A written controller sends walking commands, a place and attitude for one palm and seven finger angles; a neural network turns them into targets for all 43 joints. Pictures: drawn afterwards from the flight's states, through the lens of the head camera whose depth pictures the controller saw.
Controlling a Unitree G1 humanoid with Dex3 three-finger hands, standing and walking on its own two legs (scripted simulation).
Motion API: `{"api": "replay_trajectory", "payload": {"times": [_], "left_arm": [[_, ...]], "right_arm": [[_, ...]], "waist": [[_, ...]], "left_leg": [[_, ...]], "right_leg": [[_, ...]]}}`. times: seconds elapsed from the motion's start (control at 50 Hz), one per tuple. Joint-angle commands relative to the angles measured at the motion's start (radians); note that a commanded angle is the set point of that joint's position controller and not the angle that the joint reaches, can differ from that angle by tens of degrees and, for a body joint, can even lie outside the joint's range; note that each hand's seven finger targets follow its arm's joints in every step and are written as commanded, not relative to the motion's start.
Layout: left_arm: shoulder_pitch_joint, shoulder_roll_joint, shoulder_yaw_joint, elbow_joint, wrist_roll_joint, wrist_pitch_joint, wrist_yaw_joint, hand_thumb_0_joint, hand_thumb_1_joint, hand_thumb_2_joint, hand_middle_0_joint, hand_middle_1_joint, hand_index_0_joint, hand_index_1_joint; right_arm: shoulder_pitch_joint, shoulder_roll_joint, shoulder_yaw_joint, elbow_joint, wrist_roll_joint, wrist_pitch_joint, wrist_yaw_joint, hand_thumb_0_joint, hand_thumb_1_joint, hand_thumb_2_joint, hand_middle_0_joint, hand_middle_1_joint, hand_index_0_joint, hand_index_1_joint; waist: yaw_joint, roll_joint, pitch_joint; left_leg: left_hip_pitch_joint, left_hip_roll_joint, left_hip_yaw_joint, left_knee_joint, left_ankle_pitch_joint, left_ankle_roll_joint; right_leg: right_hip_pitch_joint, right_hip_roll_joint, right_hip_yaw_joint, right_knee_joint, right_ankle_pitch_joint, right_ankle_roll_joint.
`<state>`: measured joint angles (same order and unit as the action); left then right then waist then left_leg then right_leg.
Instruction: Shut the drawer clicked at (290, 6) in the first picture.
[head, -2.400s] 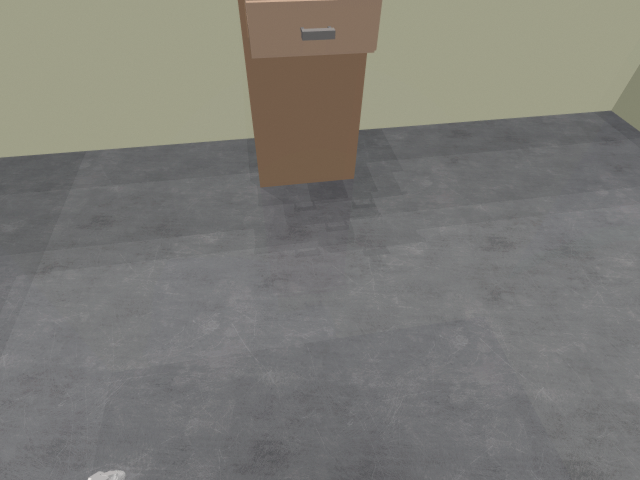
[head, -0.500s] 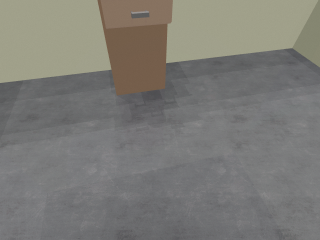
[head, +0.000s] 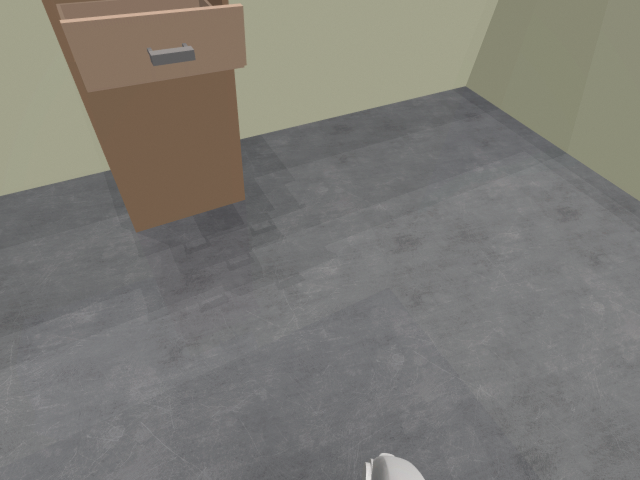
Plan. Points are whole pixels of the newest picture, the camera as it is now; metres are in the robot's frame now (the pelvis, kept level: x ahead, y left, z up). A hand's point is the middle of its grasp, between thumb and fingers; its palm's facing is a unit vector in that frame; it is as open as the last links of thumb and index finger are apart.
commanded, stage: walk to a spot facing it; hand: left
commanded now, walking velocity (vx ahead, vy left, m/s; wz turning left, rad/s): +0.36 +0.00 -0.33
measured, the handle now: (170, 52) +1.05 +0.46 +0.02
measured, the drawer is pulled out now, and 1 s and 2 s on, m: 0.19 0.19 0.19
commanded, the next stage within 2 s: turn to face it in 1.08 s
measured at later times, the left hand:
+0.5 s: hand (237, 372) +0.31 +0.15 -0.17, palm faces -0.12 -0.97 -0.23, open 7.1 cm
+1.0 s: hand (253, 281) +0.50 +0.16 -0.18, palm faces -0.21 -0.97 -0.14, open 7.4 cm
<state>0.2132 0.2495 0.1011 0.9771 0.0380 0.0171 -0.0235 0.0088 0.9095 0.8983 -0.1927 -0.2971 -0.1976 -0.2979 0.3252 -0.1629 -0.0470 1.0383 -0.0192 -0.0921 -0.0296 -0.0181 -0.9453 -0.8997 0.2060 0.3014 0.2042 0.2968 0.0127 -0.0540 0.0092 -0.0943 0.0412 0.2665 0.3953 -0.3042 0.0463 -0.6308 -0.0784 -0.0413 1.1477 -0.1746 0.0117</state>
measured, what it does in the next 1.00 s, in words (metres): walks ahead, turning right: right foot, then left foot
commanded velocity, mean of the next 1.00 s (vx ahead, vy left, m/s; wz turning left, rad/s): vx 0.35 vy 0.00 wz -0.32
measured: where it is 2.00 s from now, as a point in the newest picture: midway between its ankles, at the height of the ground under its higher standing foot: (358, 361)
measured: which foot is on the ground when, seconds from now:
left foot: down 0.00-0.26, up 0.28-0.70, down 0.72-1.00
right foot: up 0.00-0.24, down 0.26-0.72, up 0.74-1.00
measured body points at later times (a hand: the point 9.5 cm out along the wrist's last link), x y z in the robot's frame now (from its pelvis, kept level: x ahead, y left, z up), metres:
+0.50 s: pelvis +0.22 -0.04 -0.01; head +0.23 -0.04 +0.44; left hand +0.32 +0.20 -0.15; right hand +0.19 -0.25 -0.16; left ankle +0.27 +0.11 -0.68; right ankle +0.22 -0.10 -0.74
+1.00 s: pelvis +0.43 -0.01 +0.00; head +0.44 +0.00 +0.45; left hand +0.51 +0.21 -0.16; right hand +0.37 -0.24 -0.14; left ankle +0.42 +0.09 -0.74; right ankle +0.44 -0.17 -0.66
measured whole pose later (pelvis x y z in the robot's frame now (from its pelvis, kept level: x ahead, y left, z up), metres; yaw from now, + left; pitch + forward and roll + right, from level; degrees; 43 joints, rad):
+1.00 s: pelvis +0.43 -0.01 +0.00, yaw -18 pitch -1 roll +0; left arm 0.28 0.17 0.09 1.03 0.03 0.03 -0.03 0.01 0.91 0.90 -0.20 -0.30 -0.20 -0.30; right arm 0.31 -0.15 -0.05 1.05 -0.02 -0.07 -0.02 -0.01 -0.95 -0.90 0.21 0.30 0.20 0.30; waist 0.03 -0.03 0.03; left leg -0.08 0.08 0.30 0.38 -0.27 0.01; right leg -0.60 -0.12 -0.06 1.09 -0.19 0.02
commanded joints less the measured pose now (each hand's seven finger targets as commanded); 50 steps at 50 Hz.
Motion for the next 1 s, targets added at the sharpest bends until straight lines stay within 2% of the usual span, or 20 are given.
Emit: {"api": "replay_trajectory", "payload": {"times": [0.0, 0.06, 0.12, 0.16, 0.2, 0.22, 0.24, 0.26, 0.32, 0.38, 0.56, 0.62, 0.66, 0.68, 0.7, 0.72, 0.74, 0.78, 0.84, 0.98], "left_arm": [[-0.077, -0.046, -0.034, -0.072, 0.002, -0.01, -0.021, 0.0, 0.9, 0.9, -0.2, -0.3, -0.2, -0.3], [-0.193, -0.054, -0.045, -0.101, -0.003, -0.016, -0.022, 0.0, 0.9, 0.9, -0.2, -0.3, -0.2, -0.3], [-0.23, -0.048, -0.047, -0.112, -0.006, -0.023, -0.019, 0.0, 0.9, 0.9, -0.2, -0.3, -0.2, -0.3], [-0.17, -0.025, -0.043, -0.095, -0.005, -0.031, -0.013, 0.0, 0.9, 0.9, -0.2, -0.3, -0.2, -0.3], [0.038, 0.017, -0.028, -0.033, 0.0, -0.046, -0.004, 0.0, 0.9, 0.9, -0.2, -0.3, -0.2, -0.3], [0.177, 0.086, -0.009, 0.013, 0.004, -0.059, 0.003, 0.0, 0.9, 0.9, -0.2, -0.3, -0.2, -0.3], [0.285, 0.193, 0.015, 0.036, -0.006, -0.069, 0.017, 0.0, 0.9, 0.9, -0.2, -0.3, -0.2, -0.3], [0.298, 0.229, 0.015, 0.044, -0.033, -0.065, 0.022, 0.0, 0.9, 0.9, -0.2, -0.3, -0.2, -0.3], [0.083, 0.097, -0.016, 0.003, -0.032, -0.073, 0.035, 0.0, 0.9, 0.9, -0.2, -0.3, -0.2, -0.3], [0.032, 0.046, -0.03, 0.016, -0.016, -0.091, 0.038, 0.0, 0.9, 0.9, -0.2, -0.3, -0.2, -0.3], [0.151, 0.06, -0.029, 0.058, -0.015, -0.093, 0.023, 0.0, 0.9, 0.9, -0.2, -0.3, -0.2, -0.3], [0.169, 0.081, -0.024, 0.068, -0.014, -0.088, 0.025, 0.0, 0.9, 0.9, -0.2, -0.3, -0.2, -0.3], [0.16, 0.08, -0.022, 0.075, -0.02, -0.084, 0.026, 0.0, 0.9, 0.9, -0.2, -0.3, -0.2, -0.3], [0.159, 0.052, -0.024, 0.072, -0.022, -0.084, 0.024, 0.0, 0.9, 0.9, -0.2, -0.3, -0.2, -0.3], [0.188, -0.006, -0.032, 0.051, -0.032, -0.081, 0.015, 0.0, 0.9, 0.9, -0.2, -0.3, -0.2, -0.3], [0.14, 0.011, -0.034, 0.025, -0.023, -0.088, 0.018, 0.0, 0.9, 0.9, -0.2, -0.3, -0.2, -0.3], [0.068, 0.023, -0.029, 0.023, -0.019, -0.082, 0.02, 0.0, 0.9, 0.9, -0.2, -0.3, -0.2, -0.3], [0.064, -0.001, -0.027, 0.038, -0.011, -0.067, 0.002, 0.0, 0.9, 0.9, -0.2, -0.3, -0.2, -0.3], [0.142, -0.053, -0.022, 0.051, -0.006, -0.028, -0.003, 0.0, 0.9, 0.9, -0.2, -0.3, -0.2, -0.3], [-0.028, -0.063, -0.012, -0.041, -0.004, -0.01, -0.02, 0.0, 0.9, 0.9, -0.2, -0.3, -0.2, -0.3]], "right_arm": [[0.127, -0.099, -0.008, 0.009, -0.002, -0.015, 0.001, 0.0, -0.9, -0.9, 0.2, 0.3, 0.2, 0.3], [0.191, -0.107, -0.001, 0.037, -0.009, -0.006, 0.0, 0.0, -0.9, -0.9, 0.2, 0.3, 0.2, 0.3], [0.218, -0.118, -0.002, 0.058, -0.011, 0.004, -0.001, 0.0, -0.9, -0.9, 0.2, 0.3, 0.2, 0.3], [0.217, -0.143, -0.004, 0.063, -0.01, 0.009, -0.001, 0.0, -0.9, -0.9, 0.2, 0.3, 0.2, 0.3], [0.17, -0.173, -0.008, 0.054, -0.004, 0.013, 0.0, 0.0, -0.9, -0.9, 0.2, 0.3, 0.2, 0.3], [0.162, -0.155, -0.005, 0.045, 0.009, 0.014, 0.011, 0.0, -0.9, -0.9, 0.2, 0.3, 0.2, 0.3], [0.193, -0.084, 0.004, 0.015, 0.025, 0.007, 0.012, 0.0, -0.9, -0.9, 0.2, 0.3, 0.2, 0.3], [0.111, -0.086, -0.001, -0.017, 0.023, 0.003, 0.006, 0.0, -0.9, -0.9, 0.2, 0.3, 0.2, 0.3], [0.053, -0.081, -0.008, -0.005, 0.001, 0.033, 0.013, 0.0, -0.9, -0.9, 0.2, 0.3, 0.2, 0.3], [0.15, -0.022, -0.006, 0.029, -0.008, 0.062, 0.022, 0.0, -0.9, -0.9, 0.2, 0.3, 0.2, 0.3], [-0.137, -0.046, -0.01, -0.078, -0.008, 0.047, 0.055, 0.0, -0.9, -0.9, 0.2, 0.3, 0.2, 0.3], [-0.167, -0.063, -0.01, -0.093, -0.004, 0.033, 0.056, 0.0, -0.9, -0.9, 0.2, 0.3, 0.2, 0.3], [-0.08, -0.091, -0.015, -0.062, -0.007, 0.023, 0.045, 0.0, -0.9, -0.9, 0.2, 0.3, 0.2, 0.3], [0.051, -0.144, -0.028, -0.024, -0.01, 0.014, 0.034, 0.0, -0.9, -0.9, 0.2, 0.3, 0.2, 0.3], [0.187, -0.261, -0.054, 0.005, -0.027, 0.009, 0.024, 0.0, -0.9, -0.9, 0.2, 0.3, 0.2, 0.3], [0.251, -0.277, -0.053, 0.02, -0.021, 0.02, 0.02, 0.0, -0.9, -0.9, 0.2, 0.3, 0.2, 0.3], [0.196, -0.235, -0.042, 0.015, -0.014, 0.023, 0.014, 0.0, -0.9, -0.9, 0.2, 0.3, 0.2, 0.3], [0.046, -0.144, -0.019, -0.029, -0.009, 0.017, 0.014, 0.0, -0.9, -0.9, 0.2, 0.3, 0.2, 0.3], [-0.006, -0.113, -0.013, -0.036, -0.005, 0.004, 0.007, 0.0, -0.9, -0.9, 0.2, 0.3, 0.2, 0.3], [0.073, -0.117, -0.031, -0.009, -0.003, 0.002, 0.006, 0.0, -0.9, -0.9, 0.2, 0.3, 0.2, 0.3]], "waist": [[-0.029, 0.141, 0.123], [-0.07, 0.142, 0.151], [-0.069, 0.165, 0.142], [-0.037, 0.173, 0.082], [0.068, 0.175, -0.038], [0.128, 0.112, -0.132], [0.134, -0.094, -0.266], [0.133, -0.032, -0.241], [0.021, 0.051, 0.014], [-0.069, 0.028, 0.033], [0.01, -0.058, 0.101], [0.009, -0.031, 0.098], [-0.042, 0.005, 0.069], [-0.095, 0.11, -0.003], [-0.128, 0.347, -0.102], [-0.151, 0.407, -0.122], [-0.143, 0.282, -0.032], [-0.065, 0.129, 0.1], [-0.002, 0.188, 0.094], [-0.031, 0.164, 0.116]], "left_leg": [[0.077, 0.262, -0.122, -0.208, 0.412, 0.057], [0.103, 0.26, -0.077, -0.191, 0.534, 0.054], [0.163, 0.269, -0.044, -0.144, 0.724, 0.05], [0.2, 0.283, -0.021, -0.021, 0.975, 0.046], [0.148, 0.259, 0.011, 0.258, 1.037, 0.013], [-0.067, 0.23, 0.019, 0.509, 0.785, -0.02], [-0.403, 0.069, 0.0, 0.864, -0.081, -0.071], [-0.531, 0.028, -0.14, 1.039, -0.283, -0.063], [-0.505, 0.145, -0.251, 0.974, -0.064, -0.069], [-0.382, 0.152, -0.222, 0.787, -0.013, -0.081], [-0.408, 0.108, -0.17, 0.355, 0.094, -0.087], [-0.321, 0.076, -0.141, 0.234, 0.065, -0.077], [-0.13, 0.043, -0.109, 0.117, 0.091, -0.069], [0.092, 0.092, -0.189, 0.047, 0.083, -0.043], [0.298, 0.355, -0.5, -0.031, 0.052, 0.047], [0.302, 0.47, -0.662, -0.156, -0.013, 0.098], [0.178, 0.473, -0.641, -0.186, -0.079, 0.104], [-0.02, 0.402, -0.457, -0.225, -0.104, 0.066], [-0.112, 0.32, -0.229, -0.24, -0.008, 0.031], [0.03, 0.313, -0.074, -0.232, 0.197, 0.055]], "right_leg": [[-0.125, -0.032, -0.023, -0.183, 0.076, -0.003], [-0.044, -0.001, -0.077, -0.363, 0.063, -0.025], [0.013, 0.041, -0.114, -0.444, 0.015, -0.06], [0.137, 0.087, -0.142, -0.484, -0.06, -0.096], [0.416, 0.125, -0.159, -0.581, -0.03, -0.124], [0.712, 0.031, -0.053, -0.619, 0.055, -0.161], [0.994, -0.291, 0.424, -0.672, 0.222, -0.299], [0.968, -0.379, 0.551, -0.768, 0.408, -0.37], [0.519, -0.273, 0.339, -0.885, 0.122, -0.27], [0.319, -0.171, 0.176, -0.936, 0.075, -0.212], [0.393, -0.141, 0.188, -0.955, -0.091, -0.196], [0.442, -0.15, 0.195, -0.898, -0.016, -0.184], [0.404, -0.11, 0.148, -0.765, 0.097, -0.153], [0.313, -0.049, 0.103, -0.545, 0.157, -0.119], [0.105, 0.067, -0.024, -0.234, -0.121, -0.065], [0.004, 0.095, 0.001, -0.014, -0.384, -0.057], [-0.038, 0.037, 0.048, 0.094, -0.335, -0.062], [-0.03, -0.035, 0.052, 0.104, -0.189, -0.051], [0.031, -0.047, 0.03, 0.067, -0.077, -0.023], [-0.078, -0.07, -0.043, -0.191, 0.029, 0.017]]}}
